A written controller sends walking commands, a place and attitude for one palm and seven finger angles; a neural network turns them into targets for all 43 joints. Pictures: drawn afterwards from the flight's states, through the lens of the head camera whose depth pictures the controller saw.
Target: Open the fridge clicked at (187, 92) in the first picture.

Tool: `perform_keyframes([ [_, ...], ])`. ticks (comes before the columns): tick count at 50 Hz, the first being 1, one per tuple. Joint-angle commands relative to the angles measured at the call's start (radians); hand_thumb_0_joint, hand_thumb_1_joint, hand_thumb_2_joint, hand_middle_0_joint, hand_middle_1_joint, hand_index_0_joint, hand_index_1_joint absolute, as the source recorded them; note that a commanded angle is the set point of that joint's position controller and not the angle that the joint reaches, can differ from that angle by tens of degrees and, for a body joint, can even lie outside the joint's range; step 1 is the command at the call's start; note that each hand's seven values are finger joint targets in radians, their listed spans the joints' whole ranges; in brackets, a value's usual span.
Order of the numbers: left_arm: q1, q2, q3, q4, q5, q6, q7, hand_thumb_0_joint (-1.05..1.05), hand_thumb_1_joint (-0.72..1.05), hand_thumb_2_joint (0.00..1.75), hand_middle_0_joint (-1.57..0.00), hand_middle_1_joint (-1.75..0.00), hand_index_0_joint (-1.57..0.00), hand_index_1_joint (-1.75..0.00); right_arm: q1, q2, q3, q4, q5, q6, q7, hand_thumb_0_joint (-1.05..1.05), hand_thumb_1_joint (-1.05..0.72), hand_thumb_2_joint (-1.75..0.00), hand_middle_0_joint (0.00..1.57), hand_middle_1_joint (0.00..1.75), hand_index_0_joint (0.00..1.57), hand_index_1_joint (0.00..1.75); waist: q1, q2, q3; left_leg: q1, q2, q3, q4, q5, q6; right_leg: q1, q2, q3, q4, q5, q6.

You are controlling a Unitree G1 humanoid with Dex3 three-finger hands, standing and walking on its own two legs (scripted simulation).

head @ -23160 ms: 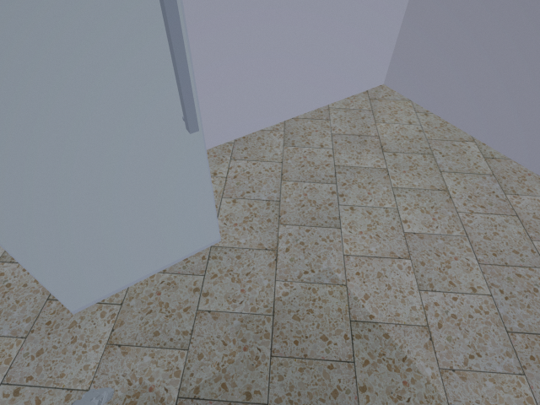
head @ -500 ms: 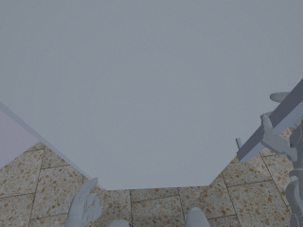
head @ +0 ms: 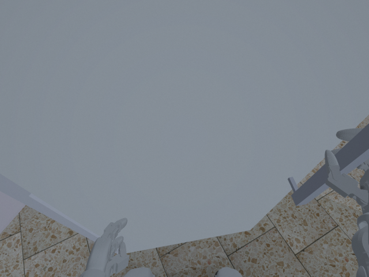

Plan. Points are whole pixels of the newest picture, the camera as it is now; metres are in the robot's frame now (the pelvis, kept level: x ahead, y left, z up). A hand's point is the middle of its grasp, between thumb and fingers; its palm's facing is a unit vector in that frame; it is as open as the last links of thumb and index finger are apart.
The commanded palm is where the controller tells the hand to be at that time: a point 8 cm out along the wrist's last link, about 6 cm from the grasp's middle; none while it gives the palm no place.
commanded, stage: walk backward, drawing the door open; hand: right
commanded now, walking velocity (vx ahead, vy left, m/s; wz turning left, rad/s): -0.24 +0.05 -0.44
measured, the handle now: (329, 157) +0.32 -0.26 +0.10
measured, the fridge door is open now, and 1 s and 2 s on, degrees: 55 80 74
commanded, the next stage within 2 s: stop walking and hold the door back in 0.72 s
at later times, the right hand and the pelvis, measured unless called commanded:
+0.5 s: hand (366, 247) +0.16 -0.24 +0.13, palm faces +0.36 +0.90 -0.24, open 6.6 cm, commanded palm +0.11 -0.29 +0.12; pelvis -0.09 +0.01 +0.01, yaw -11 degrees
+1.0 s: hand out of the picture +0.05 -0.21 +0.13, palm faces +0.57 +0.79 -0.23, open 6.3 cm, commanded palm +0.03 -0.26 +0.12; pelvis -0.16 +0.08 +0.00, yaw -17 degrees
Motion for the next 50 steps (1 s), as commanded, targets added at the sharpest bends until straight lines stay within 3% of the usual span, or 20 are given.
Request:
perform_keyframes([
  [1, -0.133, 0.121, 0.074, -0.15, -0.014, -0.021, 0.025, 0.0, 0.9, 0.9, -0.2, -0.3, -0.2, -0.3, -0.161, -0.327, -0.211, -0.269, -0.033, -0.12, -0.029, 0.0, -0.9, -0.9, 0.45, 1.4, 0.45, 1.4, -0.001, 0.404, -0.296, 0.162, 0.368, -0.389, -0.326, 0.611, 0.16, -0.171, 0.198, -0.104, 0.542, -0.44, -0.029],
  [3, -0.112, 0.11, 0.041, -0.105, 0.007, -0.026, 0.026, 0.0, 0.9, 0.9, -0.2, -0.3, -0.2, -0.3, -0.133, -0.329, -0.245, -0.212, -0.032, -0.115, -0.045, 0.0, -0.9, -0.9, 0.45, 1.4, 0.45, 1.4, 0.009, 0.219, -0.281, 0.098, 0.455, -0.314, -0.312, 0.615, 0.231, -0.233, 0.139, -0.039, 0.754, -0.402, -0.041],
  [5, -0.119, 0.143, 0.076, -0.086, -0.005, -0.008, 0.015, 0.0, 0.9, 0.9, -0.2, -0.3, -0.2, -0.3, -0.09, -0.297, -0.259, -0.223, -0.023, -0.148, -0.035, 0.0, -0.9, -0.9, 0.45, 1.4, 0.45, 1.4, 0.025, 0.268, -0.299, 0.229, 0.373, -0.175, -0.212, 0.733, 0.241, -0.27, 0.123, -0.089, 0.828, -0.37, -0.008],
  [7, -0.165, 0.125, 0.06, -0.081, -0.011, 0.005, 0.032, 0.0, 0.9, 0.9, -0.2, -0.3, -0.2, -0.3, -0.109, -0.285, -0.256, -0.218, -0.019, -0.168, -0.043, 0.0, -0.9, -0.9, 0.45, 1.4, 0.45, 1.4, 0.024, 0.215, -0.297, 0.243, 0.338, -0.039, -0.178, 0.769, 0.226, -0.2, 0.101, -0.132, 0.644, -0.357, -0.013],
  [13, -0.108, 0.159, 0.081, -0.096, -0.008, 0.023, 0.051, 0.0, 0.9, 0.9, -0.2, -0.3, -0.2, -0.3, -0.112, -0.213, -0.176, -0.277, -0.008, -0.172, -0.044, 0.0, -0.9, -0.9, 0.45, 1.4, 0.45, 1.4, 0.048, 0.081, -0.32, 0.092, 0.265, 0.033, -0.047, 0.443, 0.145, 0.127, 0.098, -0.148, -0.003, -0.052, -0.037],
  [14, -0.103, 0.179, 0.087, -0.107, -0.008, 0.022, 0.053, 0.0, 0.9, 0.9, -0.2, -0.3, -0.2, -0.3, -0.124, -0.192, -0.15, -0.305, -0.005, -0.179, -0.043, 0.0, -0.9, -0.9, 0.45, 1.4, 0.45, 1.4, 0.056, -0.082, -0.34, 0.011, 0.184, 0.071, 0.099, 0.223, 0.091, 0.231, 0.034, -0.069, -0.157, 0.156, -0.048],
  [15, -0.124, 0.224, 0.1, -0.131, -0.009, 0.013, 0.052, 0.0, 0.9, 0.9, -0.2, -0.3, -0.2, -0.3, -0.14, -0.173, -0.119, -0.355, 0.0, -0.189, -0.041, 0.0, -0.9, -0.9, 0.45, 1.4, 0.45, 1.4, 0.027, -0.41, -0.352, -0.174, 0.03, 0.076, 0.329, -0.297, 0.013, 0.297, -0.234, 0.312, -0.241, 0.627, -0.143],
  [16, -0.103, 0.181, 0.09, -0.094, -0.008, 0.003, 0.037, 0.0, 0.9, 0.9, -0.2, -0.3, -0.2, -0.3, -0.186, -0.195, -0.126, -0.326, -0.034, -0.199, -0.043, 0.0, -0.9, -0.9, 0.45, 1.4, 0.45, 1.4, 0.011, -0.366, -0.376, -0.194, 0.01, -0.029, 0.46, -0.366, 0.024, 0.312, -0.293, 0.394, -0.205, 0.835, -0.224],
  [17, -0.113, 0.162, 0.084, -0.093, -0.013, -0.007, 0.025, 0.0, 0.9, 0.9, -0.2, -0.3, -0.2, -0.3, -0.222, -0.191, -0.119, -0.323, -0.038, -0.214, -0.035, 0.0, -0.9, -0.9, 0.45, 1.4, 0.45, 1.4, 0.013, -0.298, -0.383, -0.199, 0.018, -0.052, 0.521, -0.332, 0.031, 0.313, -0.291, 0.357, -0.199, 0.783, -0.238],
  [22, -0.076, 0.182, 0.102, -0.063, -0.017, -0.025, 0.029, 0.0, 0.9, 0.9, -0.2, -0.3, -0.2, -0.3, -0.221, -0.151, -0.054, -0.282, -0.043, -0.173, -0.03, 0.0, -0.9, -0.9, 0.45, 1.4, 0.45, 1.4, 0.038, -0.178, -0.372, -0.153, -0.016, -0.018, 0.429, -0.114, 0.02, 0.334, -0.12, 0.107, -0.188, 0.583, -0.165],
  [28, -0.099, 0.16, 0.055, -0.074, 0.001, -0.026, 0.055, 0.0, 0.9, 0.9, -0.2, -0.3, -0.2, -0.3, -0.22, -0.132, -0.002, -0.282, -0.01, -0.135, -0.032, 0.0, -0.9, -0.9, 0.45, 1.4, 0.45, 1.4, 0.027, -0.154, -0.343, -0.021, -0.054, 0.011, 0.296, -0.146, 0.025, 0.219, -0.113, 0.156, -0.395, 0.06, -0.179],
  [32, -0.114, 0.157, 0.042, -0.072, 0.019, -0.021, 0.059, 0.0, 0.9, 0.9, -0.2, -0.3, -0.2, -0.3, -0.177, -0.15, -0.021, -0.282, 0.002, -0.125, -0.039, 0.0, -0.9, -0.9, 0.45, 1.4, 0.45, 1.4, 0.015, -0.19, -0.352, 0.099, -0.079, 0.021, 0.062, -0.169, 0.048, 0.216, -0.093, 0.142, -0.465, -0.006, -0.155],
  [36, -0.13, 0.152, 0.04, -0.073, 0.025, -0.008, 0.041, 0.0, 0.9, 0.9, -0.2, -0.3, -0.2, -0.3, -0.121, -0.164, -0.033, -0.287, 0.009, -0.118, -0.035, 0.0, -0.9, -0.9, 0.45, 1.4, 0.45, 1.4, -0.003, -0.171, -0.383, 0.253, -0.087, 0.032, -0.294, -0.063, 0.091, 0.178, -0.017, 0.09, -0.43, 0.003, -0.057],
  [38, -0.138, 0.137, 0.039, -0.082, 0.02, 0.013, 0.032, 0.0, 0.9, 0.9, -0.2, -0.3, -0.2, -0.3, -0.099, -0.206, -0.062, -0.308, 0.013, -0.128, -0.028, 0.0, -0.9, -0.9, 0.45, 1.4, 0.45, 1.4, -0.003, -0.065, -0.37, 0.242, -0.009, -0.035, -0.432, 0.072, 0.123, 0.173, 0.06, 0.02, -0.292, 0.021, -0.006],
  [40, -0.162, 0.123, 0.038, -0.081, 0.009, 0.031, 0.034, 0.0, 0.9, 0.9, -0.2, -0.3, -0.2, -0.3, -0.115, -0.259, -0.109, -0.306, 0.013, -0.14, -0.033, 0.0, -0.9, -0.9, 0.45, 1.4, 0.45, 1.4, -0.019, 0.197, -0.324, 0.031, 0.258, -0.203, -0.458, 0.174, 0.212, 0.142, 0.158, -0.092, 0.118, -0.095, 0.001],
  [41, -0.179, 0.127, 0.041, -0.082, 0.011, 0.029, 0.04, 0.0, 0.9, 0.9, -0.2, -0.3, -0.2, -0.3, -0.129, -0.264, -0.14, -0.284, 0.01, -0.138, -0.04, 0.0, -0.9, -0.9, 0.45, 1.4, 0.45, 1.4, -0.032, 0.21, -0.303, -0.001, 0.334, -0.234, -0.411, 0.302, 0.269, 0.025, 0.18, -0.099, 0.345, -0.215, 0.002],
  [43, -0.129, 0.169, 0.066, -0.049, -0.013, 0.022, 0.042, 0.0, 0.9, 0.9, -0.2, -0.3, -0.2, -0.3, -0.338, -0.067, 0.057, -0.076, -0.008, -0.105, -0.026, 0.0, -0.9, -0.9, 0.45, 1.4, 0.45, 1.4, 0.028, 0.259, -0.325, 0.219, 0.307, -0.152, -0.256, 0.839, 0.178, -0.2, 0.186, -0.062, 0.484, -0.245, -0.018],
  [44, -0.121, 0.151, 0.051, -0.056, -0.025, 0.023, 0.049, 0.0, 0.9, 0.9, -0.2, -0.3, -0.2, -0.3, -0.44, -0.096, 0.033, -0.017, -0.022, -0.104, -0.033, 0.0, -0.9, -0.9, 0.45, 1.4, 0.45, 1.4, 0.041, 0.225, -0.345, 0.311, 0.285, -0.089, -0.199, 0.991, 0.136, -0.204, 0.157, -0.098, 0.451, -0.197, -0.025],
  [47, -0.123, 0.167, 0.051, -0.04, -0.028, 0.043, 0.063, 0.0, 0.9, 0.9, -0.2, -0.3, -0.2, -0.3, -0.478, -0.212, -0.042, 0.161, -0.04, -0.112, -0.046, 0.0, -0.9, -0.9, 0.45, 1.4, 0.45, 1.4, 0.01, 0.082, -0.294, 0.358, 0.265, -0.101, -0.157, 0.987, 0.124, -0.171, 0.168, -0.173, 0.244, -0.15, -0.052],
  [50, -0.12, 0.165, 0.048, -0.053, -0.03, 0.051, 0.066, 0.0, 0.9, 0.9, -0.2, -0.3, -0.2, -0.3, -0.587, -0.154, 0.02, 0.21, -0.033, -0.126, -0.034, 0.0, -0.9, -0.9, 0.45, 1.4, 0.45, 1.4, -0.008, 0.16, -0.279, 0.321, 0.26, -0.159, -0.165, 0.979, 0.099, -0.074, 0.185, -0.229, 0.102, -0.141, -0.083],
])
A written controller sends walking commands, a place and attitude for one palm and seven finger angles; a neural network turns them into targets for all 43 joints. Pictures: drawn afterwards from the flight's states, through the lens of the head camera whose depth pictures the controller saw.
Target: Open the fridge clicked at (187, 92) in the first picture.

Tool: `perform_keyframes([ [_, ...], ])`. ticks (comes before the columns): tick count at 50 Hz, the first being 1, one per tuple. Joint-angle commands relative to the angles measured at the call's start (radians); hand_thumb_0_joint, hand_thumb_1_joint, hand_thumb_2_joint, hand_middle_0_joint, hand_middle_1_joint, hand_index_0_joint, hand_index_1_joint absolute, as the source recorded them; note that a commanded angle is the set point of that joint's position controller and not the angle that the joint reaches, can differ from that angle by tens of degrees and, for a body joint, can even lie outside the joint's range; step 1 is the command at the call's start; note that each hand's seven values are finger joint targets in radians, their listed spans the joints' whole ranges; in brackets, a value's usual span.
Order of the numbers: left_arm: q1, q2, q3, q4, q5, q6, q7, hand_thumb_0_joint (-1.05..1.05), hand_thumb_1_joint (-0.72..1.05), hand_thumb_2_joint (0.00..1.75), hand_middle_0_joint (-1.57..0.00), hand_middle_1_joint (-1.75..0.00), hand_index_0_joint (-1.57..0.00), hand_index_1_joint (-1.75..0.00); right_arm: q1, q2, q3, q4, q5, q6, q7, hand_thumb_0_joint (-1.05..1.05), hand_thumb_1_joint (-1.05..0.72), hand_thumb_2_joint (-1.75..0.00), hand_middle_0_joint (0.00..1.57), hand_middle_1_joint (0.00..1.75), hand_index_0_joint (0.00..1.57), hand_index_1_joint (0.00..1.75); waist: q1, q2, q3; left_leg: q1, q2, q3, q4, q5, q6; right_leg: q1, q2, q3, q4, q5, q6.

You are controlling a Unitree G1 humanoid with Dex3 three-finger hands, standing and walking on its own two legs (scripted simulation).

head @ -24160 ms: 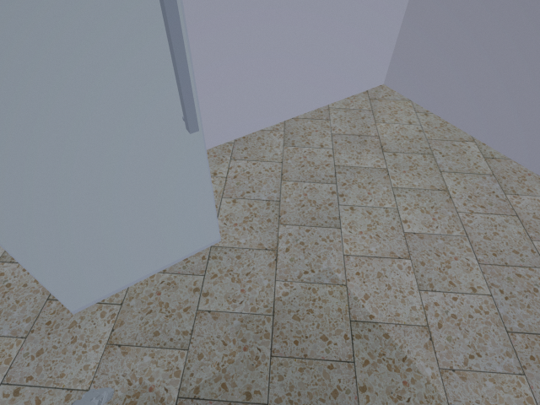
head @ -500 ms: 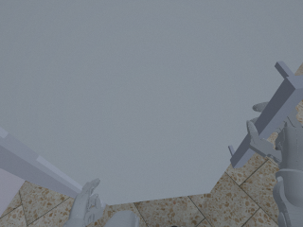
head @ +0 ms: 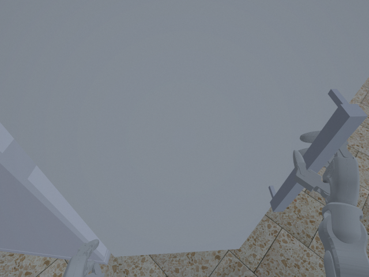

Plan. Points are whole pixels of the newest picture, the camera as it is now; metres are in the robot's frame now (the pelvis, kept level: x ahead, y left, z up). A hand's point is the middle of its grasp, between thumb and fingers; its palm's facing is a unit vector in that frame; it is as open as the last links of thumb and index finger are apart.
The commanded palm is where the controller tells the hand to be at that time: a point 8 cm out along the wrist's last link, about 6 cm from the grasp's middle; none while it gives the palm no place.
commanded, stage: stop walking and hold the door back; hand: right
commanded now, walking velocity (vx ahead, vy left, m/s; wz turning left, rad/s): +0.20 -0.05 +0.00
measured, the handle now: (299, 162) +0.32 -0.23 +0.10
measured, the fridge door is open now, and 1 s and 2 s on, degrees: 80 74 77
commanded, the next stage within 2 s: loosen the grip on the handle in 1.18 s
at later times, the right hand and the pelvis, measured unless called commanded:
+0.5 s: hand (295, 152) +0.33 -0.21 +0.13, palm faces +0.27 +0.95 -0.17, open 6.1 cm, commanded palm +0.30 -0.26 +0.11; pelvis -0.08 +0.00 -0.01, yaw -4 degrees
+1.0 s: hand (293, 147) +0.34 -0.21 +0.13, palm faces +0.18 +0.97 -0.15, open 6.1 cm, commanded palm +0.30 -0.25 +0.11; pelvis -0.05 -0.03 -0.01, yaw -2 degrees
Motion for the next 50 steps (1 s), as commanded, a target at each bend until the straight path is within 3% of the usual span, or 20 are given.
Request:
perform_keyframes([
  [1, -0.118, 0.071, 0.023, -0.164, -0.005, -0.042, 0.014, 0.0, 0.9, 0.9, -0.2, -0.3, -0.2, -0.3, -0.52, -0.203, -0.09, 0.002, -0.007, -0.025, -0.032, 0.0, -0.9, -0.9, 0.45, 1.4, 0.45, 1.4, 0.027, 0.096, -0.139, 0.117, 0.26, -0.229, 0.018, 1.002, -0.047, 0.036, 0.006, -0.06, -0.176, 0.017, -0.037],
  [4, -0.095, 0.096, 0.035, -0.147, -0.011, -0.029, 0.006, 0.0, 0.9, 0.9, -0.2, -0.3, -0.2, -0.3, -0.672, -0.177, -0.038, 0.068, -0.004, -0.026, -0.03, 0.0, -0.9, -0.9, 0.45, 1.4, 0.45, 1.4, 0.049, 0.128, -0.193, 0.085, 0.241, -0.208, 0.113, 0.97, -0.087, 0.188, -0.017, -0.048, -0.333, 0.173, -0.053],
  [6, -0.088, 0.127, 0.053, -0.147, -0.014, -0.014, -0.004, 0.0, 0.9, 0.9, -0.2, -0.3, -0.2, -0.3, -0.703, -0.181, -0.042, 0.119, -0.002, -0.03, -0.03, 0.0, -0.9, -0.9, 0.45, 1.4, 0.45, 1.4, 0.061, 0.037, -0.24, -0.077, 0.159, -0.151, 0.231, 0.778, -0.136, 0.368, -0.144, 0.081, -0.331, 0.445, -0.119],
  [8, -0.084, 0.115, 0.042, -0.145, -0.022, -0.004, -0.015, 0.0, 0.9, 0.9, -0.2, -0.3, -0.2, -0.3, -0.729, -0.134, -0.003, 0.188, 0.0, -0.033, -0.027, 0.0, -0.9, -0.9, 0.45, 1.4, 0.45, 1.4, 0.064, -0.154, -0.279, -0.244, 0.051, -0.109, 0.357, 0.218, -0.148, 0.465, -0.323, 0.313, -0.314, 0.597, -0.247],
  [10, -0.1, 0.11, 0.036, -0.13, -0.008, -0.007, -0.01, 0.0, 0.9, 0.9, -0.2, -0.3, -0.2, -0.3, -0.836, -0.196, -0.028, 0.238, -0.019, -0.034, -0.023, 0.0, -0.9, -0.9, 0.45, 1.4, 0.45, 1.4, 0.064, -0.2, -0.177, -0.284, 0.029, -0.124, 0.364, -0.21, -0.083, 0.328, -0.39, 0.447, -0.447, 0.358, -0.274],
  [16, -0.089, 0.14, 0.04, -0.138, -0.015, -0.01, -0.005, 0.0, 0.9, 0.9, -0.2, -0.3, -0.2, -0.3, -0.993, -0.114, 0.044, 0.483, -0.006, -0.012, 0.01, 0.0, -0.9, -0.9, 0.45, 1.4, 0.45, 1.4, 0.045, -0.18, -0.149, 0.085, -0.015, -0.042, 0.142, -0.105, -0.041, -0.08, -0.209, 0.168, -0.398, -0.407, -0.129],
  [17, -0.071, 0.14, 0.041, -0.136, -0.02, -0.009, -0.003, 0.0, 0.9, 0.9, -0.2, -0.3, -0.2, -0.3, -1.027, -0.123, 0.045, 0.508, -0.005, -0.008, 0.012, 0.0, -0.9, -0.9, 0.45, 1.4, 0.45, 1.4, 0.051, -0.111, -0.144, 0.082, 0.02, -0.103, 0.076, -0.162, -0.019, -0.103, -0.171, 0.141, -0.318, -0.388, -0.108],
  [19, -0.034, 0.125, 0.048, -0.109, -0.009, -0.009, 0.0, 0.0, 0.9, 0.9, -0.2, -0.3, -0.2, -0.3, -1.105, -0.23, -0.031, 0.584, -0.005, -0.012, 0.008, 0.0, -0.9, -0.9, 0.45, 1.4, 0.45, 1.4, 0.053, 0.212, -0.109, -0.002, 0.274, -0.522, -0.211, -0.421, 0.103, -0.172, -0.051, 0.008, 0.054, -0.205, -0.035],
  [21, -0.033, 0.133, 0.054, -0.075, -0.011, -0.041, 0.003, 0.0, 0.9, 0.9, -0.2, -0.3, -0.2, -0.3, -1.195, -0.238, -0.044, 0.583, -0.008, -0.015, 0.007, 0.0, -0.9, -0.9, 0.45, 1.4, 0.45, 1.4, 0.04, 0.177, -0.099, 0.029, 0.366, -0.595, -0.211, -0.105, 0.16, -0.225, -0.081, 0.082, 0.294, -0.146, -0.025],
  [25, 0.004, 0.112, 0.029, -0.042, -0.006, -0.053, 0.011, 0.0, 0.9, 0.9, -0.2, -0.3, -0.2, -0.3, -1.176, -0.232, -0.054, 0.68, -0.017, -0.031, 0.022, 0.0, -0.9, -0.9, 0.45, 1.4, 0.45, 1.4, 0.048, 0.123, -0.137, -0.062, 0.256, -0.263, -0.115, 0.021, 0.091, -0.019, -0.099, -0.011, 0.026, -0.069, -0.028],
  [28, 0.013, 0.115, 0.036, -0.036, 0.0, -0.063, 0.016, 0.0, 0.9, 0.9, -0.2, -0.3, -0.2, -0.3, -1.1, -0.252, -0.086, 0.671, -0.015, -0.047, 0.022, 0.0, -0.9, -0.9, 0.45, 1.4, 0.45, 1.4, 0.053, 0.117, -0.174, -0.058, 0.201, -0.169, -0.017, 0.153, 0.032, 0.184, -0.063, -0.088, -0.276, 0.092, -0.024],
  [29, 0.011, 0.127, 0.047, -0.042, 0.0, -0.064, 0.012, 0.0, 0.9, 0.9, -0.2, -0.3, -0.2, -0.3, -1.078, -0.234, -0.077, 0.648, -0.016, -0.052, 0.028, 0.0, -0.9, -0.9, 0.45, 1.4, 0.45, 1.4, 0.062, 0.067, -0.189, -0.105, 0.174, -0.157, 0.048, 0.163, 0.006, 0.272, -0.07, -0.064, -0.34, 0.168, -0.022],
  [31, -0.009, 0.162, 0.066, -0.072, -0.005, -0.064, -0.003, 0.0, 0.9, 0.9, -0.2, -0.3, -0.2, -0.3, -1.063, -0.144, -0.022, 0.574, -0.004, -0.074, 0.04, 0.0, -0.9, -0.9, 0.45, 1.4, 0.45, 1.4, 0.059, -0.188, -0.239, -0.251, 0.046, -0.068, 0.237, 0.093, -0.071, 0.409, -0.283, 0.203, -0.395, 0.329, -0.107],
  [33, -0.027, 0.1, 0.039, -0.101, -0.008, -0.053, -0.02, 0.0, 0.9, 0.9, -0.2, -0.3, -0.2, -0.3, -0.992, -0.026, 0.067, 0.541, 0.019, -0.081, 0.06, 0.0, -0.9, -0.9, 0.45, 1.4, 0.45, 1.4, 0.072, -0.233, -0.206, -0.308, 0.003, -0.059, 0.35, -0.18, -0.085, 0.406, -0.392, 0.349, -0.453, 0.454, -0.21],
  [34, -0.027, 0.117, 0.043, -0.096, 0.001, -0.053, -0.018, 0.0, 0.9, 0.9, -0.2, -0.3, -0.2, -0.3, -0.995, -0.114, 0.001, 0.512, 0.002, -0.085, 0.052, 0.0, -0.9, -0.9, 0.45, 1.4, 0.45, 1.4, 0.072, -0.222, -0.182, -0.3, 0.018, -0.064, 0.341, -0.176, -0.085, 0.37, -0.399, 0.343, -0.452, 0.473, -0.217],
  [38, -0.025, 0.141, 0.053, -0.129, -0.016, -0.037, -0.026, 0.0, 0.9, 0.9, -0.2, -0.3, -0.2, -0.3, -0.879, -0.148, -0.024, 0.415, -0.007, -0.08, 0.044, 0.0, -0.9, -0.9, 0.45, 1.4, 0.45, 1.4, 0.063, -0.107, -0.24, -0.014, 0.054, -0.088, -0.007, 0.264, -0.067, 0.271, -0.258, 0.064, -0.242, 0.507, -0.094],
  [40, -0.03, 0.117, 0.052, -0.155, -0.017, -0.032, -0.025, 0.0, 0.9, 0.9, -0.2, -0.3, -0.2, -0.3, -0.819, -0.172, -0.039, 0.366, -0.007, -0.067, 0.043, 0.0, -0.9, -0.9, 0.45, 1.4, 0.45, 1.4, 0.08, 0.039, -0.275, 0.117, 0.211, -0.287, -0.022, 0.545, -0.006, 0.121, -0.155, -0.019, -0.191, 0.25, -0.021],
  [41, -0.028, 0.105, 0.049, -0.152, -0.017, -0.034, -0.025, 0.0, 0.9, 0.9, -0.2, -0.3, -0.2, -0.3, -0.81, -0.182, -0.05, 0.362, -0.007, -0.061, 0.042, 0.0, -0.9, -0.9, 0.45, 1.4, 0.45, 1.4, 0.081, 0.035, -0.256, 0.087, 0.239, -0.279, -0.037, 0.503, 0.013, 0.095, -0.118, -0.011, -0.2, 0.043, -0.006],
  [45, -0.045, 0.108, 0.044, -0.15, -0.015, -0.028, -0.018, 0.0, 0.9, 0.9, -0.2, -0.3, -0.2, -0.3, -0.765, -0.194, -0.078, 0.325, 0.007, -0.044, 0.041, 0.0, -0.9, -0.9, 0.45, 1.4, 0.45, 1.4, 0.056, 0.167, -0.241, 0.136, 0.22, -0.249, 0.018, 0.746, -0.001, 0.077, -0.115, 0.022, -0.235, 0.065, -0.015],
  [50, -0.069, 0.117, 0.042, -0.151, -0.009, -0.019, -0.019, 0.0, 0.9, 0.9, -0.2, -0.3, -0.2, -0.3, -0.743, -0.11, -0.003, 0.249, 0.0, -0.051, 0.042, 0.0, -0.9, -0.9, 0.45, 1.4, 0.45, 1.4, 0.061, -0.108, -0.308, -0.098, 0.068, -0.101, 0.107, 0.439, -0.086, 0.4, -0.252, 0.108, -0.308, 0.695, -0.074],
])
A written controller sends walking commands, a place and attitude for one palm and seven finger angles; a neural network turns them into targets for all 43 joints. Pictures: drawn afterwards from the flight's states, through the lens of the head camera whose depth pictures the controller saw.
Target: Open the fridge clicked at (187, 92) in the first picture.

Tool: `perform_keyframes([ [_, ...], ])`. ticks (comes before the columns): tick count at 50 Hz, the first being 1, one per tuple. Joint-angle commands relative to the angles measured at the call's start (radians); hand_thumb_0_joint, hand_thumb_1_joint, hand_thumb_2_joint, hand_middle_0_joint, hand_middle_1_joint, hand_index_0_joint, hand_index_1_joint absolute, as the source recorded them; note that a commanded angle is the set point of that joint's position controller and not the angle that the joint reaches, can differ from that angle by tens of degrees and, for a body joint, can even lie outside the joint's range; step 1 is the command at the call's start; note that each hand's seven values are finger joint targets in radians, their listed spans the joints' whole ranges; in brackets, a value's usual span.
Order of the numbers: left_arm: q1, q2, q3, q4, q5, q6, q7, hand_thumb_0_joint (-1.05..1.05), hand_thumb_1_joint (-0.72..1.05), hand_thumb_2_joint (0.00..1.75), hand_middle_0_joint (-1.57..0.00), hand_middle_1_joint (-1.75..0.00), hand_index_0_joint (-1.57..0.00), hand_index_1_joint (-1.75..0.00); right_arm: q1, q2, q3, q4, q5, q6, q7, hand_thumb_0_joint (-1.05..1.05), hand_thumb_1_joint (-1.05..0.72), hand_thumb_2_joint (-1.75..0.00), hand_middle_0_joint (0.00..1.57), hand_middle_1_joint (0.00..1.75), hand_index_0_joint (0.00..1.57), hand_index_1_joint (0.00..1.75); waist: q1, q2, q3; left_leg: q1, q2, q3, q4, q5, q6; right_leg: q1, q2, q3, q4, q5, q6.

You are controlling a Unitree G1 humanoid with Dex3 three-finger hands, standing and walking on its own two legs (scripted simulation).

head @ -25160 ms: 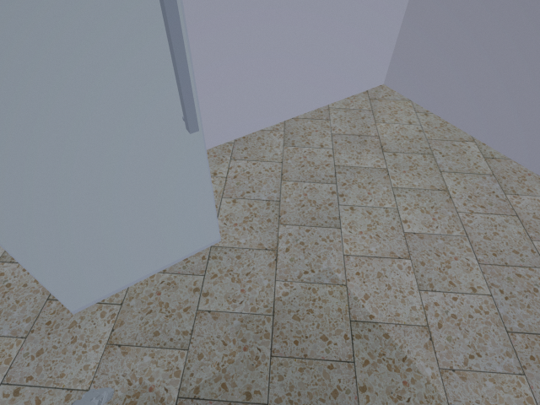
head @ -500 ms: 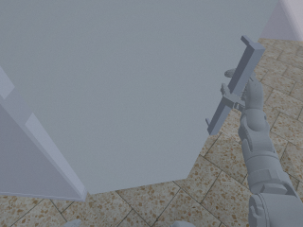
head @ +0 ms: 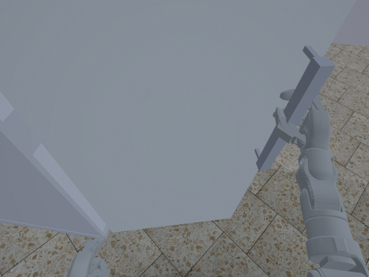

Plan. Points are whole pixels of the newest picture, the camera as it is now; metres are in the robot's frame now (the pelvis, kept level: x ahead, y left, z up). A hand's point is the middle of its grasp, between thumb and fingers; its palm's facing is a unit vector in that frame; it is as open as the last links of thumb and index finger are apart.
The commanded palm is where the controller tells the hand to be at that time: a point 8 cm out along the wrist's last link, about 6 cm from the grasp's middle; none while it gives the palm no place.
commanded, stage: stop walking and hold the door back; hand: right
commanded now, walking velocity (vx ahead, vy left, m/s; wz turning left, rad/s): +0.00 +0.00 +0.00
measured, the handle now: (280, 120) +0.44 -0.18 +0.10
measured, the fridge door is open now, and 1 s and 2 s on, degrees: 74 77 76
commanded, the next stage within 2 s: loosen the grip on the handle in 0.18 s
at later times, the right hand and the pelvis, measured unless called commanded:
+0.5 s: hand (288, 128) +0.38 -0.17 +0.14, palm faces +0.19 +0.98 -0.08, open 8.6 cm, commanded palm +0.34 -0.22 +0.13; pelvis -0.02 +0.02 +0.00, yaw +0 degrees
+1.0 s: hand (289, 135) +0.37 -0.18 +0.13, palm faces +0.16 +0.98 -0.11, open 14.5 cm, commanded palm +0.34 -0.24 +0.13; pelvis -0.02 +0.02 -0.01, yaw +2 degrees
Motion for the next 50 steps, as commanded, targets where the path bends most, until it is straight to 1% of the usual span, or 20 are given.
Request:
perform_keyframes([
  [1, -0.054, 0.123, 0.042, -0.147, 0.007, -0.038, 0.009, 0.0, 0.9, 0.9, -0.2, -0.3, -0.2, -0.3, -0.263, -0.109, 0.02, -0.236, -0.019, -0.052, -0.006, 0.0, -0.9, -0.9, 0.45, 1.4, 0.45, 1.4, -0.006, -0.083, -0.368, 0.004, 0.039, -0.028, 0.022, 0.262, -0.015, 0.253, -0.203, 0.199, -0.069, 0.653, -0.042],
  [4, -0.062, 0.121, 0.042, -0.158, 0.011, -0.035, 0.003, 0.0, 0.9, 0.9, -0.2, -0.3, -0.2, -0.3, -0.216, -0.094, 0.032, -0.266, -0.021, -0.05, -0.009, 0.0, -0.9, -0.9, 0.45, 1.4, 0.45, 1.4, -0.01, -0.097, -0.323, -0.033, 0.02, -0.02, -0.006, 0.1, -0.007, 0.256, -0.221, 0.203, -0.084, 0.64, -0.053],
  [10, -0.051, 0.123, 0.046, -0.144, 0.005, -0.021, 0.02, 0.0, 0.9, 0.9, -0.2, -0.3, -0.2, -0.3, -0.293, -0.118, 0.03, -0.178, -0.015, -0.03, -0.02, 0.0, -0.9, -0.9, 0.45, 1.4, 0.45, 1.4, 0.0, 0.047, -0.321, 0.056, 0.09, -0.11, -0.086, 0.405, 0.011, 0.136, -0.135, 0.108, -0.039, 0.362, 0.009],
  [13, -0.052, 0.124, 0.046, -0.141, 0.004, -0.016, 0.027, 0.0, 0.9, 0.9, -0.2, -0.3, -0.2, -0.3, -0.293, -0.12, 0.03, -0.158, -0.012, -0.028, -0.023, 0.0, -0.9, -0.9, 0.45, 1.4, 0.45, 1.4, 0.001, 0.03, -0.324, 0.051, 0.091, -0.104, -0.092, 0.386, 0.01, 0.14, -0.127, 0.105, -0.058, 0.337, 0.009],
  [14, -0.037, 0.156, 0.135, -0.179, 0.03, -0.045, -0.015, 0.0, 0.9, 0.9, -0.2, -0.3, -0.2, -0.3, -0.944, -0.783, -0.492, -0.32, -0.135, -0.049, -0.027, 0.0, -0.9, -0.9, 0.45, 1.4, 0.45, 1.4, -0.068, 0.252, -0.226, -0.013, 0.066, -0.162, -0.173, 0.523, -0.002, 0.097, -0.107, 0.077, -0.023, 0.336, -0.014],
  [15, -0.038, 0.121, 0.08, -0.134, 0.027, -0.112, -0.018, 0.0, 0.9, 0.9, -0.2, -0.3, -0.2, -0.3, -0.663, -0.228, -0.105, 0.147, -0.113, 0.049, 0.042, 0.0, -0.78, -0.84, 0.45, 1.4, 0.45, 1.4, 0.077, 0.19, -0.535, 0.066, -0.03, 0.002, 0.082, 0.749, 0.046, 0.168, -0.013, 0.11, -0.15, 0.69, -0.009],
  [16, 0.045, 0.149, 0.101, -0.104, -0.022, -0.116, -0.011, 0.0, 0.9, 0.9, -0.2, -0.3, -0.2, -0.3, -0.475, -0.225, -0.195, -0.007, -0.02, 0.04, 0.052, 0.0, -0.66, -0.78, 0.45, 1.4, 0.45, 1.4, 0.03, 0.095, -0.536, -0.074, -0.03, 0.035, 0.069, 0.509, 0.023, 0.307, -0.054, 0.15, -0.055, 0.89, 0.021],
  [17, 0.063, 0.142, 0.101, -0.105, -0.003, -0.119, -0.029, 0.0, 0.9, 0.9, -0.2, -0.3, -0.2, -0.3, -0.321, -0.074, -0.087, -0.03, 0.005, 0.042, 0.097, 0.0, -0.54, -0.73, 0.45, 1.4, 0.45, 1.4, 0.003, -0.129, -0.555, -0.165, -0.022, 0.031, 0.06, 0.3, 0.027, 0.419, -0.081, 0.167, -0.04, 1.013, 0.088],
  [18, 0.071, 0.158, 0.098, -0.099, 0.012, -0.11, -0.036, 0.0, 0.9, 0.9, -0.2, -0.3, -0.2, -0.3, -0.374, -0.169, -0.175, -0.116, 0.064, 0.007, 0.113, 0.0, -0.42, -0.67, 0.45, 1.4, 0.45, 1.4, -0.022, -0.229, -0.609, -0.198, -0.019, -0.004, 0.013, 0.172, 0.02, 0.526, -0.082, 0.183, -0.03, 0.984, 0.12],
  [19, 0.034, 0.158, 0.096, -0.11, 0.024, -0.11, -0.035, 0.0, 0.9, 0.9, -0.2, -0.3, -0.2, -0.3, -0.35, -0.236, -0.225, -0.109, 0.082, -0.002, 0.115, 0.0, -0.3, -0.61, 0.45, 1.4, 0.45, 1.4, -0.041, -0.252, -0.564, -0.16, -0.016, -0.015, -0.017, 0.168, 0.03, 0.467, -0.066, 0.155, -0.022, 0.811, 0.107],
  [21, 0.017, 0.143, 0.078, -0.127, 0.016, -0.107, -0.04, 0.0, 0.9, 0.9, -0.2, -0.3, -0.2, -0.3, -0.398, -0.215, -0.182, -0.079, 0.065, -0.05, 0.096, 0.0, -0.05, -0.49, 0.45, 1.4, 0.45, 1.4, -0.01, -0.093, -0.421, -0.056, -0.016, -0.01, -0.055, 0.312, 0.029, 0.193, -0.018, 0.085, -0.011, 0.43, 0.041],
  [25, 0.037, 0.16, 0.082, -0.142, 0.012, -0.105, -0.056, 0.0, 0.9, 0.9, -0.2, -0.3, -0.2, -0.3, -0.443, -0.229, -0.139, 0.016, 0.001, -0.155, 0.061, 0.0, 0.43, -0.26, 0.44, 1.38, 0.44, 1.38, 0.023, 0.136, -0.323, -0.109, -0.025, -0.017, -0.035, 0.199, 0.016, -0.013, -0.008, 0.077, -0.008, 0.164, -0.001],
  [27, 0.023, 0.169, 0.08, -0.149, 0.01, -0.104, -0.048, 0.0, 0.9, 0.9, -0.2, -0.3, -0.2, -0.3, -0.468, -0.316, -0.195, 0.04, -0.001, -0.205, 0.059, 0.0, 0.55, -0.2, 0.41, 1.35, 0.41, 1.35, 0.015, 0.147, -0.306, -0.097, -0.013, -0.051, -0.056, 0.07, 0.01, -0.083, 0.005, 0.067, -0.015, 0.032, -0.01],
  [30, 0.014, 0.162, 0.074, -0.147, -0.002, -0.113, -0.033, 0.0, 0.9, 0.9, -0.2, -0.3, -0.2, -0.3, -0.556, -0.337, -0.15, 0.047, 0.004, -0.246, 0.092, 0.0, 0.55, -0.2, 0.37, 1.3, 0.37, 1.3, 0.026, 0.05, -0.317, -0.116, 0.003, -0.12, -0.106, -0.122, 0.004, -0.116, 0.024, 0.037, 0.0, -0.079, -0.014],
  [33, 0.027, 0.166, 0.072, -0.12, -0.01, -0.114, -0.021, 0.0, 0.9, 0.9, -0.2, -0.3, -0.2, -0.3, -0.653, -0.35, -0.116, 0.087, 0.014, -0.249, 0.111, 0.0, 0.55, -0.2, 0.33, 1.25, 0.33, 1.25, 0.053, 0.016, -0.31, -0.137, 0.016, -0.171, -0.145, -0.239, 0.002, -0.146, 0.027, 0.042, 0.025, -0.109, -0.015],
  [34, 0.03, 0.168, 0.082, -0.126, -0.011, -0.112, -0.019, 0.0, 0.9, 0.9, -0.2, -0.3, -0.2, -0.3, -0.517, -0.438, -0.218, 0.097, 0.025, -0.242, 0.118, 0.0, 0.55, -0.2, 0.32, 1.23, 0.32, 1.23, 0.0, 0.034, -0.346, -0.075, 0.022, -0.189, -0.149, -0.267, 0.006, -0.165, 0.027, 0.047, 0.024, -0.098, -0.012],
  [41, 0.012, 0.173, 0.074, -0.116, -0.015, -0.135, -0.005, 0.0, 0.9, 0.9, -0.2, -0.3, -0.2, -0.3, -0.501, -0.356, -0.187, 0.075, 0.112, -0.228, 0.136, 0.0, 0.55, -0.2, 0.25, 1.15, 0.25, 1.15, 0.016, 0.068, -0.328, -0.09, 0.013, -0.181, -0.14, -0.251, 0.002, -0.186, 0.033, 0.081, 0.03, -0.09, -0.014],
  [46, 0.019, 0.164, 0.071, -0.132, -0.006, -0.142, -0.009, 0.0, 0.9, 0.9, -0.2, -0.3, -0.2, -0.3, -0.439, -0.309, -0.153, -0.025, 0.087, -0.215, 0.111, 0.0, 0.55, -0.2, 0.25, 1.15, 0.25, 1.15, 0.008, 0.009, -0.369, -0.098, -0.007, -0.119, -0.079, -0.037, 0.009, -0.106, 0.032, 0.084, 0.028, 0.008, -0.022],
  [48, 0.05, 0.181, 0.071, -0.119, -0.001, -0.131, -0.005, 0.0, 0.9, 0.9, -0.2, -0.3, -0.2, -0.3, -0.338, -0.446, -0.29, 0.071, 0.064, -0.194, 0.094, 0.0, 0.55, -0.2, 0.25, 1.15, 0.25, 1.15, -0.006, 0.077, -0.342, -0.078, -0.013, -0.099, -0.044, 0.079, 0.007, -0.14, 0.027, 0.087, 0.038, 0.062, -0.025],
  [50, 0.037, 0.17, 0.064, -0.142, -0.002, -0.117, -0.005, 0.0, 0.9, 0.9, -0.2, -0.3, -0.2, -0.3, -0.338, -0.421, -0.274, 0.007, 0.068, -0.179, 0.1, 0.0, 0.55, -0.2, 0.25, 1.15, 0.25, 1.15, -0.008, 0.075, -0.371, -0.052, -0.013, -0.087, -0.017, 0.18, 0.002, -0.133, 0.032, 0.08, 0.04, 0.113, -0.026],
])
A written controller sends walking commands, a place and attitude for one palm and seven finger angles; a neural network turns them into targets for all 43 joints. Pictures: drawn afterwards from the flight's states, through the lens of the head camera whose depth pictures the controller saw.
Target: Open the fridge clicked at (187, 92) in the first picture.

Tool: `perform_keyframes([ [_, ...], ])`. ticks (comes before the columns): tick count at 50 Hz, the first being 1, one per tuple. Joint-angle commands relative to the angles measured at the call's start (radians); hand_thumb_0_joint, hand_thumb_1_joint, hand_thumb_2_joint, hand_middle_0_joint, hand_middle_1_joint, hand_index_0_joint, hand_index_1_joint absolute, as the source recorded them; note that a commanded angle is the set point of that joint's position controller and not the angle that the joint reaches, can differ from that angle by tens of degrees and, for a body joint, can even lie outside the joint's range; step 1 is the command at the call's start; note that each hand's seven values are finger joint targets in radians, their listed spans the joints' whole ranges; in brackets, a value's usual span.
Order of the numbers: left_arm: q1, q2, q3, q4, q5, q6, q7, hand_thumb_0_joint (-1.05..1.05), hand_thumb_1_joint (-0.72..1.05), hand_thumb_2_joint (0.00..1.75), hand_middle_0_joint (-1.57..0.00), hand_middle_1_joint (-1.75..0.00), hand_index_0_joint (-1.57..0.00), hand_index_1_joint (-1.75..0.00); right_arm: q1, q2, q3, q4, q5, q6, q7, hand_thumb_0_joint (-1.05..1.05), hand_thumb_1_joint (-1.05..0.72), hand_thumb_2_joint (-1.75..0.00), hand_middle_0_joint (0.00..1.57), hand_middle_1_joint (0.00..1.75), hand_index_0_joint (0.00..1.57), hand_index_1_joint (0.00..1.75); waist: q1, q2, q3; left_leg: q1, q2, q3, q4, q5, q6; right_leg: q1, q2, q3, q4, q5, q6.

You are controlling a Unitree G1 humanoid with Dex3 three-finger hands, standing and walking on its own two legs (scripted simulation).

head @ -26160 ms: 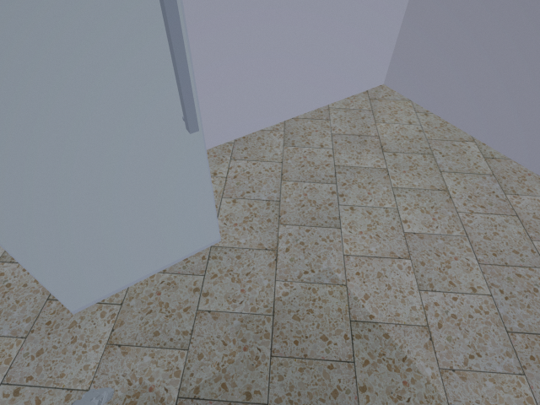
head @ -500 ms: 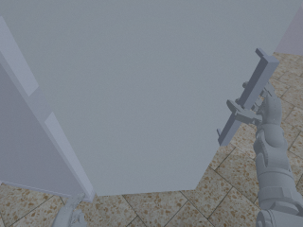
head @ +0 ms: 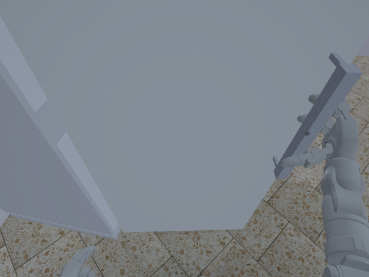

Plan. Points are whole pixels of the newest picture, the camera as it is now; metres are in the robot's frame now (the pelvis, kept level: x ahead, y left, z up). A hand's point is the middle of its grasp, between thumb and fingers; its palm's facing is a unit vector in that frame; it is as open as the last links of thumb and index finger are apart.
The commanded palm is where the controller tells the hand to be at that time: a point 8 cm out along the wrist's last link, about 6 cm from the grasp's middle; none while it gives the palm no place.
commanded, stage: slip the hand off the handle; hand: right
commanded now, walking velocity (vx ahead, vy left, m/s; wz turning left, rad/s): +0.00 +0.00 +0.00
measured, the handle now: (302, 127) +0.43 -0.23 +0.11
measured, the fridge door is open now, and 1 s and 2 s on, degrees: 77 76 76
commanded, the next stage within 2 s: draw the hand back to the body in 1.40 s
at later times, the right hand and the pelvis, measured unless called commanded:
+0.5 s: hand (336, 135) +0.40 -0.28 +0.13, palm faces +0.20 +0.97 -0.12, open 14.7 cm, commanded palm +0.36 -0.33 +0.14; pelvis +0.02 -0.04 +0.00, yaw -1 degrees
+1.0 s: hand (367, 165) +0.32 -0.30 +0.14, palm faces +0.29 +0.95 -0.15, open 14.7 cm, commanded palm +0.28 -0.34 +0.14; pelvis +0.00 -0.01 +0.00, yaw -2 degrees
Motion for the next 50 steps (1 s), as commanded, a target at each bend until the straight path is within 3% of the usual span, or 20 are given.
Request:
perform_keyframes([
  [1, -0.042, 0.128, 0.043, -0.157, 0.002, -0.029, 0.018, 0.0, 0.9, 0.9, -0.2, -0.3, -0.2, -0.3, -0.337, -0.329, -0.141, -0.231, 0.001, -0.017, -0.024, 0.0, 0.55, -0.2, 0.25, 1.15, 0.25, 1.15, -0.027, 0.039, -0.265, 0.139, 0.049, -0.044, -0.089, 0.202, -0.031, 0.075, 0.024, -0.02, -0.065, 0.141, -0.042],
  [5, -0.037, 0.121, 0.044, -0.173, 0.004, -0.024, 0.019, 0.0, 0.9, 0.9, -0.2, -0.3, -0.2, -0.3, -0.304, -0.317, -0.152, -0.309, 0.012, -0.006, 0.002, 0.0, 0.55, -0.2, 0.25, 1.15, 0.25, 1.15, -0.034, -0.029, -0.336, 0.138, 0.032, -0.015, -0.053, 0.311, -0.017, 0.158, 0.016, -0.012, -0.046, 0.269, -0.035],
  [9, -0.017, 0.122, 0.052, -0.175, 0.007, -0.029, 0.011, 0.0, 0.9, 0.9, -0.2, -0.3, -0.2, -0.3, -0.261, -0.244, -0.083, -0.386, 0.018, -0.013, 0.045, 0.0, 0.55, -0.2, 0.25, 1.15, 0.25, 1.15, -0.014, -0.082, -0.363, 0.068, 0.018, 0.01, -0.028, 0.347, -0.012, 0.26, -0.005, 0.018, -0.014, 0.434, -0.021],
  [12, -0.013, 0.126, 0.051, -0.163, -0.001, -0.028, 0.015, 0.0, 0.9, 0.9, -0.2, -0.3, -0.2, -0.3, -0.29, -0.179, -0.01, -0.386, 0.03, 0.015, 0.074, 0.0, 0.55, -0.2, 0.25, 1.15, 0.25, 1.15, 0.015, -0.082, -0.292, -0.011, 0.013, 0.024, -0.038, 0.283, -0.011, 0.282, -0.019, 0.049, -0.011, 0.45, -0.006],
  [14, -0.01, 0.132, 0.052, -0.162, -0.006, -0.029, 0.017, 0.0, 0.9, 0.9, -0.2, -0.3, -0.2, -0.3, -0.298, -0.176, -0.002, -0.381, 0.039, 0.042, 0.081, 0.0, 0.55, -0.2, 0.25, 1.15, 0.25, 1.15, 0.012, -0.082, -0.283, -0.029, 0.013, 0.032, -0.039, 0.244, -0.009, 0.284, -0.021, 0.071, -0.024, 0.426, 0.01],
  [17, -0.016, 0.136, 0.051, -0.158, -0.006, -0.025, 0.025, 0.0, 0.9, 0.9, -0.2, -0.3, -0.2, -0.3, -0.307, -0.2, -0.025, -0.394, 0.034, 0.068, 0.062, 0.0, 0.55, -0.2, 0.25, 1.15, 0.25, 1.15, 0.006, -0.076, -0.277, -0.037, 0.016, 0.037, -0.041, 0.214, -0.005, 0.286, -0.023, 0.089, -0.033, 0.413, 0.021],
  [21, -0.014, 0.13, 0.047, -0.166, 0.005, -0.022, 0.019, 0.0, 0.9, 0.9, -0.2, -0.3, -0.2, -0.3, -0.305, -0.251, -0.078, -0.432, 0.016, 0.06, 0.029, 0.0, 0.55, -0.2, 0.25, 1.15, 0.25, 1.15, -0.017, -0.086, -0.341, -0.02, 0.016, 0.043, -0.023, 0.213, -0.003, 0.308, -0.021, 0.1, -0.032, 0.456, 0.046],
  [22, -0.011, 0.135, 0.046, -0.163, 0.009, -0.018, 0.02, 0.0, 0.9, 0.9, -0.2, -0.3, -0.2, -0.3, -0.277, -0.301, -0.129, -0.418, 0.011, 0.057, 0.017, 0.0, 0.55, -0.2, 0.25, 1.15, 0.25, 1.15, -0.034, -0.086, -0.334, -0.006, 0.015, 0.039, -0.023, 0.218, 0.0, 0.293, -0.021, 0.099, -0.033, 0.461, 0.045],
  [23, -0.012, 0.131, 0.042, -0.162, 0.009, -0.015, 0.019, 0.0, 0.9, 0.9, -0.2, -0.3, -0.2, -0.3, -0.287, -0.295, -0.121, -0.401, 0.008, 0.051, 0.016, 0.0, 0.55, -0.2, 0.25, 1.15, 0.25, 1.15, -0.023, -0.081, -0.331, -0.006, 0.014, 0.039, -0.022, 0.216, -0.001, 0.283, -0.019, 0.093, -0.032, 0.446, 0.043],
  [27, -0.013, 0.134, 0.04, -0.159, 0.011, -0.005, 0.022, 0.0, 0.9, 0.9, -0.2, -0.3, -0.2, -0.3, -0.304, -0.329, -0.152, -0.354, 0.006, 0.032, 0.026, 0.0, 0.55, -0.2, 0.25, 1.15, 0.25, 1.15, -0.021, -0.08, -0.303, -0.004, 0.012, 0.034, -0.027, 0.19, 0.0, 0.244, -0.017, 0.087, -0.037, 0.384, 0.036],
  [29, -0.012, 0.13, 0.043, -0.179, 0.009, -0.008, 0.016, 0.0, 0.9, 0.9, -0.2, -0.3, -0.2, -0.3, -0.193, -0.291, -0.139, -0.354, 0.022, 0.035, 0.051, 0.0, 0.55, -0.2, 0.25, 1.15, 0.25, 1.15, -0.04, -0.081, -0.328, 0.013, 0.009, 0.038, -0.026, 0.201, 0.0, 0.257, -0.017, 0.084, -0.037, 0.408, 0.037],
  [31, -0.021, 0.128, 0.043, -0.194, 0.003, -0.009, 0.012, 0.0, 0.9, 0.9, -0.2, -0.3, -0.2, -0.3, -0.129, -0.253, -0.102, -0.38, 0.034, 0.042, 0.081, 0.0, 0.55, -0.2, 0.25, 1.15, 0.25, 1.15, -0.043, -0.102, -0.325, 0.02, 0.011, 0.038, -0.027, 0.194, 0.0, 0.251, -0.018, 0.081, -0.039, 0.403, 0.036],
  [32, -0.022, 0.128, 0.045, -0.196, 0.001, -0.009, 0.012, 0.0, 0.9, 0.9, -0.2, -0.3, -0.2, -0.3, -0.094, -0.24, -0.105, -0.379, 0.044, 0.048, 0.09, 0.0, 0.55, -0.2, 0.25, 1.15, 0.25, 1.15, -0.045, -0.077, -0.315, 0.031, 0.01, 0.038, -0.034, 0.204, 0.0, 0.242, -0.018, 0.077, -0.038, 0.397, 0.028],
  [37, -0.054, 0.136, 0.042, -0.206, -0.007, -0.012, 0.025, 0.0, 0.9, 0.9, -0.2, -0.3, -0.2, -0.3, -0.062, -0.311, -0.183, -0.447, 0.084, 0.062, 0.101, 0.0, 0.55, -0.2, 0.25, 1.15, 0.25, 1.15, -0.043, -0.001, -0.22, 0.048, 0.007, 0.031, -0.063, 0.146, -0.003, 0.141, -0.004, 0.057, -0.065, 0.194, -0.007],
  [39, -0.065, 0.135, 0.035, -0.204, -0.009, -0.016, 0.033, 0.0, 0.9, 0.9, -0.2, -0.3, -0.2, -0.3, -0.085, -0.355, -0.221, -0.449, 0.086, 0.057, 0.098, 0.0, 0.55, -0.2, 0.25, 1.15, 0.25, 1.15, -0.039, -0.006, -0.188, 0.038, 0.011, 0.023, -0.073, 0.092, -0.005, 0.109, 0.005, 0.052, -0.076, 0.113, -0.016],
  [41, -0.084, 0.129, 0.028, -0.202, -0.01, -0.023, 0.041, 0.0, 0.9, 0.9, -0.2, -0.3, -0.2, -0.3, -0.126, -0.356, -0.209, -0.465, 0.081, 0.04, 0.097, 0.0, 0.55, -0.2, 0.25, 1.15, 0.25, 1.15, -0.026, -0.034, -0.16, 0.012, 0.013, 0.014, -0.083, 0.017, -0.007, 0.1, 0.009, 0.053, -0.083, 0.031, -0.022],
  [45, -0.094, 0.125, 0.024, -0.196, -0.003, -0.045, 0.052, 0.0, 0.9, 0.9, -0.2, -0.3, -0.2, -0.3, -0.132, -0.372, -0.198, -0.515, 0.073, -0.002, 0.113, 0.0, 0.55, -0.2, 0.25, 1.15, 0.25, 1.15, -0.022, -0.123, -0.227, 0.024, 0.016, -0.004, -0.081, 0.004, -0.004, 0.138, 0.017, 0.045, -0.065, 0.022, -0.028],
  [48, -0.094, 0.124, 0.024, -0.189, -0.009, -0.057, 0.055, 0.0, 0.9, 0.9, -0.2, -0.3, -0.2, -0.3, -0.049, -0.339, -0.186, -0.464, 0.101, 0.001, 0.151, 0.0, 0.55, -0.2, 0.25, 1.15, 0.25, 1.15, -0.025, -0.079, -0.212, 0.038, 0.019, -0.01, -0.092, 0.012, -0.009, 0.117, 0.016, 0.04, -0.054, 0.021, -0.032],
  [49, -0.096, 0.128, 0.025, -0.189, -0.012, -0.059, 0.058, 0.0, 0.9, 0.9, -0.2, -0.3, -0.2, -0.3, -0.026, -0.368, -0.211, -0.458, 0.112, 0.008, 0.166, 0.0, 0.55, -0.2, 0.25, 1.15, 0.25, 1.15, -0.032, -0.061, -0.221, 0.054, 0.021, -0.014, -0.094, 0.014, -0.011, 0.106, 0.016, 0.037, -0.055, 0.021, -0.032],
  [50, -0.105, 0.127, 0.022, -0.197, -0.016, -0.063, 0.06, 0.0, 0.9, 0.9, -0.2, -0.3, -0.2, -0.3, -0.006, -0.347, -0.195, -0.455, 0.123, 0.021, 0.182, 0.0, 0.55, -0.2, 0.25, 1.15, 0.25, 1.15, -0.035, -0.072, -0.209, 0.056, 0.025, -0.015, -0.097, 0.018, -0.011, 0.102, 0.019, 0.034, -0.055, 0.021, -0.031],
])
